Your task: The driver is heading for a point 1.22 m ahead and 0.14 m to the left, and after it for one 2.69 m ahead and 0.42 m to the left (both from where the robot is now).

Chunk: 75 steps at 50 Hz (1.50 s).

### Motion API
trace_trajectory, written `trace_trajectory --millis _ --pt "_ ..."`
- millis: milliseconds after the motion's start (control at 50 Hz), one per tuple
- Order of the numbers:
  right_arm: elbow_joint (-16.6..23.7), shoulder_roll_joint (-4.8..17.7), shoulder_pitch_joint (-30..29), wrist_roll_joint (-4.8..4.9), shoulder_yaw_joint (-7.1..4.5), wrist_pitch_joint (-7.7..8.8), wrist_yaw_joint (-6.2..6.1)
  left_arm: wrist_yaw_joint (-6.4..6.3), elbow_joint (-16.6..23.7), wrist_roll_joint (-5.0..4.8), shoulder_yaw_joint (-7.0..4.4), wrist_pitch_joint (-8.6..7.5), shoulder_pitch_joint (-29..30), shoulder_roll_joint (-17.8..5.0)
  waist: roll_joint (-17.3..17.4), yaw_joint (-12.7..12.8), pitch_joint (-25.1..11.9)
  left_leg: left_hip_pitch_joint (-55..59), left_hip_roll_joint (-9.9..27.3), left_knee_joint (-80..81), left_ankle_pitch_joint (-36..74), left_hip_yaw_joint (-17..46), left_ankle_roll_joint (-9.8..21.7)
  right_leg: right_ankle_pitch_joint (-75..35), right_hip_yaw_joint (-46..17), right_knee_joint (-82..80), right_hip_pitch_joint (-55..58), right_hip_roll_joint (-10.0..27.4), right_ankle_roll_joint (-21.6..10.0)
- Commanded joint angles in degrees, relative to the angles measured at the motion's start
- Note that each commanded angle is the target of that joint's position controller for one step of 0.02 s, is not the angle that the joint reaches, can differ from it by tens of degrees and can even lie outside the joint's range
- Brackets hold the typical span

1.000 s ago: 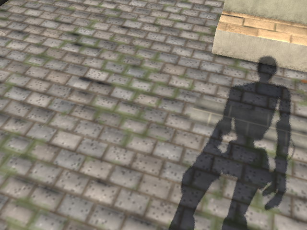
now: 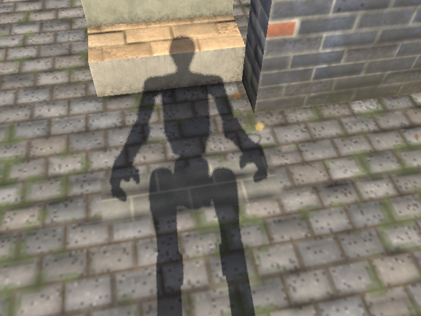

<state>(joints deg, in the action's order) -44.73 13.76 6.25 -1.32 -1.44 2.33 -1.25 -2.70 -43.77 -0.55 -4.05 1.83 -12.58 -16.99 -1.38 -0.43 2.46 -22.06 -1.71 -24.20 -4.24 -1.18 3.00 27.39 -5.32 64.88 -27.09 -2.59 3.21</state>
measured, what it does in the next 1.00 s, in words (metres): walks ahead: right foot, then left foot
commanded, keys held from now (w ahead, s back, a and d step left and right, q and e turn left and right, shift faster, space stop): no key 0.68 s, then w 0.32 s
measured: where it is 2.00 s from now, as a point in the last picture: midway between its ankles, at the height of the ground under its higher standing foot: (206, 250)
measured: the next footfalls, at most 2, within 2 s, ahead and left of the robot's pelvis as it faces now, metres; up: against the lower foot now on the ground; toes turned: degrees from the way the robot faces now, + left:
right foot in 0.18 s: +0.05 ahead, -0.13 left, +0.00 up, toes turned +0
left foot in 0.98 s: +0.18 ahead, +0.11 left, +0.00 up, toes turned +2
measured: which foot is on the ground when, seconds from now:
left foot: down 0.00-0.74, up 0.76-0.96, down 0.98-1.00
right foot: up 0.00-0.16, down 0.18-0.98, up 1.00-1.00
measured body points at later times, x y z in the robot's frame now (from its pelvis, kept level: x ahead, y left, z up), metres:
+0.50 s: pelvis +0.04 -0.04 +0.00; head +0.05 -0.04 +0.45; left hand +0.15 +0.20 -0.13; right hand +0.12 -0.30 -0.13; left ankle +0.07 +0.10 -0.74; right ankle +0.01 -0.13 -0.74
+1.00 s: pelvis +0.12 +0.01 -0.01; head +0.13 +0.03 +0.44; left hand +0.11 +0.28 -0.16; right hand +0.21 -0.26 -0.12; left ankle +0.14 +0.11 -0.74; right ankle +0.01 -0.13 -0.73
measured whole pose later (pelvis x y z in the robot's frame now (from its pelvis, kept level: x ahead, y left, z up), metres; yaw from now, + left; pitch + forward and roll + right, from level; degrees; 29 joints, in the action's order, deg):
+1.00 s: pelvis +0.12 +0.01 -0.01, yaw -1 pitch +0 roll -1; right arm -57.0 14.8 9.4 1.5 -3.4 5.6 1.0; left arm -0.7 -54.3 -1.2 -3.6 -3.1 -23.1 -15.0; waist -2.0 0.9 0.6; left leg -18.2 0.5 -33.4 -15.1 -3.2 3.2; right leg 24.4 -1.8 33.5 -6.6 1.1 -0.3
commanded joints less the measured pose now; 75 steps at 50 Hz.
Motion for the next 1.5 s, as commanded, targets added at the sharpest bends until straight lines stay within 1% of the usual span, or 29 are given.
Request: trace_trajectory --millis 20,120,160,180,200,220,240,260,300,360,480,680,720,760,780,820,900,960,980,1000,1020,1040,1080,1140,1260,1400,1460,1480,1500 --pt "2.68 6.91 -1.4 0.01 -1.43 0.24 -0.09 -0.11 1.84 0.34 0.51 -0.21 -6.57 -0.08 8.31 1.66 -7.63 4.78 12.34 9.66 4.37 11.06 11.64 -0.82 2.89 -9.64 4.67 2.13 0.44" --pt "2.02 9.51 0.15 1.33 -2.07 -0.74 -0.36 0.7 2.26 0.25 0.6 -0.82 -4.71 -2.05 9.03 0.78 -8.91 5.72 14.41 8.57 -6.15 13.17 11.38 -8.74 4.65 -27.3 11.95 2.5 -1.95" --pt "1.19 8.23 1.5 2.05 -1.54 -1.11 -0.42 1.06 1.64 0.76 0.46 -0.85 -5.76 -1.89 8.16 1.96 -7.31 1.37 12.26 6.79 -11.85 11.48 7.75 -13.88 5.96 -37.09 18.23 1.32 -4.67" --pt "0.55 6.73 3.25 1.94 -1.01 -0.87 -0.21 0.95 2.45 1.59 0.28 -0.86 -5.69 -3.29 6.07 1.98 -6.81 -1.87 10.49 4.38 -15.08 10.03 3.99 -16.24 1.9 -40.28 21.28 4.57 -6.74" --pt "1.34 3.83 4.27 0.65 -0.22 -0.34 0.34 0.55 3.36 2.35 -0.33 -0.69 -6.12 -7.2 -4.21 -0.03 -7.43 -5.7 4.96 -5.47 -19.2 3.72 -0.44 -19.43 -8.95 -43.57 22.94 14.14 -10.34" --pt "2.19 3.24 2.07 0.83 -0.46 0.13 0.29 1.12 2.89 2.76 0.02 -1.0 -3.29 -6.23 -13.09 -0.53 -4.61 -2.76 1.6 -6.87 -19.84 0.36 -2.24 -12.84 -14.47 -48.99 11.34 18.68 -15.18" --pt "1.49 5.59 0.96 0.69 -0.99 0.17 0.12 1.36 4.42 2.9 0.75 -2.1 1.22 -3.36 -9.98 -0.75 -1.66 1.88 2.58 -9.52 -16.02 2.06 -2.74 -7.95 -12.54 -50.15 7.47 16.12 -14.65" --pt "0.45 4.97 1.65 0.56 -1.05 0.06 0.2 1.45 4.02 2.72 1.23 -3.08 2.58 -1.53 -8.81 -1.47 -1.93 3.82 2.12 -8.47 -11.55 1.56 -2.78 -7.78 -9.34 -49.08 7.17 13.56 -12.5" --pt "-1.31 4.67 3.71 -0.26 -1.01 -0.44 0.1 1.8 2.93 1.56 1.33 -4.33 1.65 -1.57 -7.19 -1.75 -1.96 7.41 2.87 -4.89 -4.97 1.97 -3.43 -12.4 -5.71 -46.45 8.23 10.58 -9.69" --pt "-3.08 6.9 5.34 0.81 -1.4 -0.63 0.17 1.94 1.02 1.34 1.57 -4.56 -3.85 -0.79 -1.37 -0.1 -2.82 10.74 4.25 -3.35 -1.48 3.3 -3.1 -14.48 -3.06 -44.35 9.68 6.88 -7.3" --pt "-6.06 5.2 4.78 0.96 -1.15 -0.63 -0.05 1.43 -0.28 1.06 1.26 -4.0 -3.45 -1.05 1.97 -0.35 -2.51 10.88 4.29 -2.81 1.46 3.76 -2.75 -19.27 -0.69 -41.76 12.08 5.33 -7.21" --pt "-10.79 5.09 4.65 1.38 -1.47 -1.5 -1.04 1.29 -4.35 0.88 0.99 -3.68 -4.88 0.03 1.37 -0.42 -2.4 12.34 4.31 -3.39 2.93 3.89 -2.33 -22.86 1.16 -41.42 13.43 4.2 -6.56" --pt "-12.27 4.55 5.77 1.76 -1.54 -1.72 -1.06 1.15 -5.98 0.37 0.34 -3.38 -7.13 -1.37 -1.11 0.18 -2.34 10.17 1.05 -6.74 -12.55 0.29 -2.02 -5.95 -0.2 -43.84 13.94 4.39 -8.3" --pt "-10.47 4.46 1.41 2.41 -1.58 -0.87 -0.73 1.03 -6.15 -0.35 -0.64 -3.65 -9.27 -4.75 -6.47 2.41 3.53 -1.61 -0.59 -14.82 -22.45 -2.43 -1.33 16.26 -12.33 -51.82 14.4 12.47 -13.76" --pt "-8.92 4.06 -1.33 2.94 -1.38 0.13 -0.36 0.93 -6.18 -0.59 -1.11 -4.33 -9.39 -6.38 -8.59 3.12 7.05 -6.56 1.24 -18.92 -21.42 -0.95 -0.15 19.4 -20.03 -55.71 14.39 17.98 -16.98" --pt "-7.48 4.91 -3.57 3.53 -1.63 2.06 0.51 0.88 -6.52 -0.08 -1.04 -6.1 -9.52 -5.77 -7.63 3.43 9.57 -16.02 5.39 -25.32 -24.45 3.2 1.85 10.21 -24.79 -57.05 19.58 22.44 -19.61" --pt "-8.68 3.98 -1.21 3.26 -1.57 3.9 2.52 1.71 -6.34 -1.01 -1.14 -6.13 -6.74 -5.68 -4.11 1.47 3.68 -5.44 4.95 -13.49 -17.21 -0.63 2.02 -6.24 -10.81 -53.75 21.27 16.17 -15.06" --pt "-14.42 5.38 12.55 2.88 -3.16 3.12 2.51 2.06 -6.47 -0.93 -0.94 -5.55 -5.26 -5.52 -3.36 -5.02 -1.13 20.45 -1.04 -6.98 -7.09 -5.24 0.01 -12.76 -2.79 -44.56 7.43 10.32 -11.64" --pt "-15.7 8.36 19.29 2.92 -4.28 2.98 2.02 2.18 -5.8 -0.59 -0.09 -5.91 -3.32 -2.93 2.11 -8.51 -3.11 28.03 5.05 -2.21 -11.11 3.83 2.34 -16.53 2.14 -30.43 1.75 6.54 -8.5" --pt "-15.81 15.89 25.54 2.57 -5.67 3.05 1.73 2.06 -3.15 -0.18 1.07 -6.96 -3.43 1.62 18.94 -8.83 -6.9 35.96 20.74 8.92 -18.52 31.56 10.83 -3.96 7.77 -8.57 -10.73 -0.41 -4.04" --pt "-15.82 12.74 23.59 1.53 -4.31 3.87 2.22 1.82 -2.66 -1.75 0.58 -7.85 -3.29 -0.17 16.11 -7.17 -6.83 33.6 25.23 15.15 -28.06 45.5 15.4 4.5 -0.18 3.41 -16.71 -0.1 -4.7" --pt "-13.88 9.89 17.31 1.75 -3.31 4.53 2.41 2.02 -2.35 -3.03 0.18 -8.45 -2.47 -2.55 10.87 -4.63 -0.75 29.27 24.68 15.07 -31.5 40.21 13.89 -0.01 -1.78 7.22 -21.35 3.97 -6.62" --pt "-11.28 6.81 10.05 1.6 -2.07 4.84 3.02 2.02 -3.21 -1.74 -0.31 -8.6 -1.74 -3.37 5.56 -1.7 2.44 22.68 19.13 15.79 -21.61 26.63 9.36 -11.07 0.01 3.51 -19.33 8.61 -7.97" --pt "-12.02 5.42 12.48 1.2 -1.29 4.29 2.88 2.51 -3.97 -0.54 -0.64 -7.56 -2.13 -2.03 6.13 -0.72 1.48 19.83 14.05 16.92 -3.73 14.46 7.1 -18.42 2.59 -2.4 -14.05 10.16 -6.7" --pt "-12.48 7.49 16.6 1.15 -1.23 3.34 1.11 2.93 0.49 -0.36 0.4 -7.09 10.29 0.55 4.75 -2.93 2.95 19.08 11.97 18.56 9.85 6.37 7.09 -29.9 5.59 -20.8 -15.19 8.82 -3.63" --pt "-14.02 7.91 22.11 2.06 -1.62 2.36 0.59 5.33 4.36 -1.11 1.29 -8.18 21.09 0.4 5.23 -4.42 5.71 27.56 15.51 16.3 12.57 4.85 7.11 -30.74 6.69 -34.29 -13.66 6.07 -6.11" --pt "-13.16 9.96 20.25 1.79 -2.45 1.73 0.36 5.7 3.6 -0.96 0.07 -8.48 15.95 -2.79 7.82 0.2 0.1 31.2 16.32 7.13 35.96 3.98 5.72 -24.62 8.85 -35.19 -3.08 2.35 -8.98" --pt "-12.75 10.21 19.07 1.48 -2.54 1.25 0.38 5.36 1.49 -1.03 -1.09 -8.4 8.18 -4.96 8.75 4.56 -4.99 30.27 14.89 -1.97 45.13 2.65 4.79 -24.19 10.2 -35.67 7.06 0.32 -10.64" --pt "-11.81 9.51 17.87 1.13 -2.14 1.09 0.44 4.72 -1.64 -0.93 -2.33 -8.14 -2.92 -7.64 8.42 9.59 -11.66 21.39 12.58 -15.2 41.58 1.57 3.06 -25.72 7.17 -34.66 24.2 2.89 -13.06"
Keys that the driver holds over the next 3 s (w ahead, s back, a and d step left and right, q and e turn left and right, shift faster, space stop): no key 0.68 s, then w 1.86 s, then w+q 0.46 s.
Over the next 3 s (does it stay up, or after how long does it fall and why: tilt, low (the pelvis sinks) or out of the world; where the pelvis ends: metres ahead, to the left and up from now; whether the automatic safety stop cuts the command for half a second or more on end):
stays up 1.14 0.10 -0.01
